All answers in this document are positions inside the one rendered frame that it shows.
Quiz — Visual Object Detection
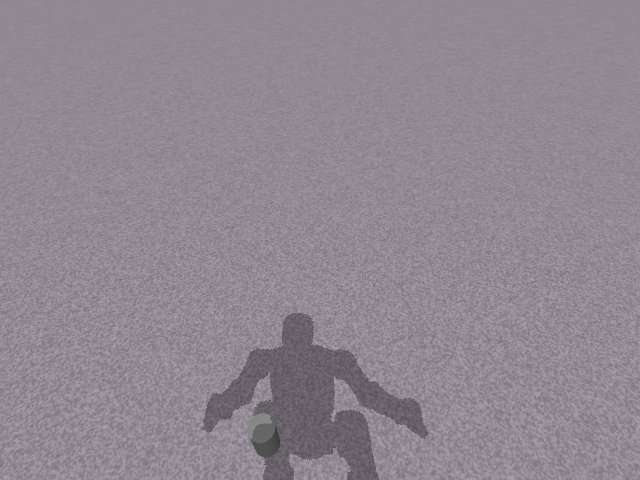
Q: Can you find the can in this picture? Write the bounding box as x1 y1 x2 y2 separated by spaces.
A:
247 413 280 458

